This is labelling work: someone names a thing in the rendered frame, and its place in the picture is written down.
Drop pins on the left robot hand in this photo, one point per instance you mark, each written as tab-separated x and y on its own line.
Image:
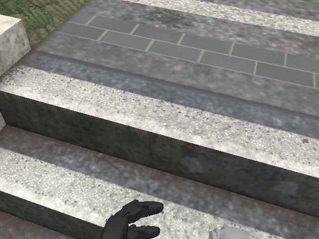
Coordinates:
117	226

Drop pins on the robot right thigh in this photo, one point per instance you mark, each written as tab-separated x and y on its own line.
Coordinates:
227	233

